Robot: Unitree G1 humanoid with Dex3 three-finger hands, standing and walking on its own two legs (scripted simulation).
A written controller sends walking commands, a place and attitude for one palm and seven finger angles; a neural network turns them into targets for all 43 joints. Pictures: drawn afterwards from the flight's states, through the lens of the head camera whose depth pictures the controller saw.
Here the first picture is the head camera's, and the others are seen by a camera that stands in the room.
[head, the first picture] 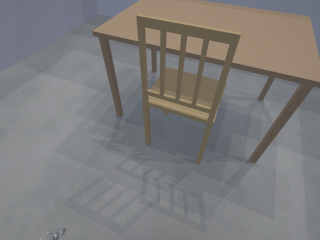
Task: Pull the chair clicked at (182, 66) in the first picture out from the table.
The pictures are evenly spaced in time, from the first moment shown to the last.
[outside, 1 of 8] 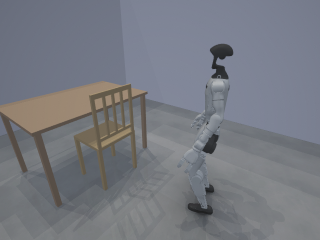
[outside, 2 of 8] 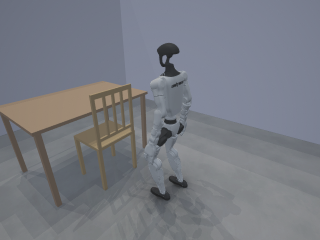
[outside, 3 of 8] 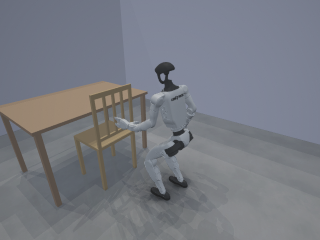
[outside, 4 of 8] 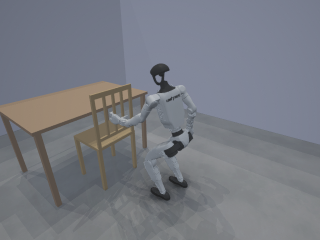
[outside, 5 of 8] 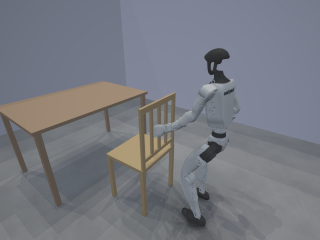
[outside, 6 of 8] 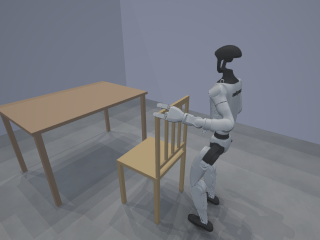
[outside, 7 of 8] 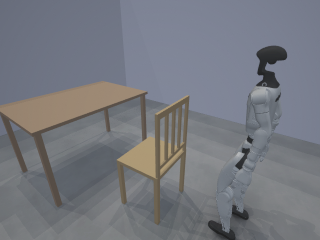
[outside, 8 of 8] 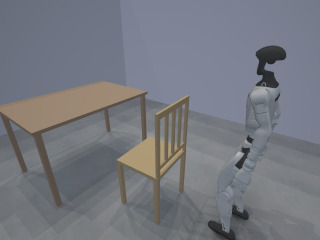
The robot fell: no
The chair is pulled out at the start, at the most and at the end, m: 0.00 0.60 0.60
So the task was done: yes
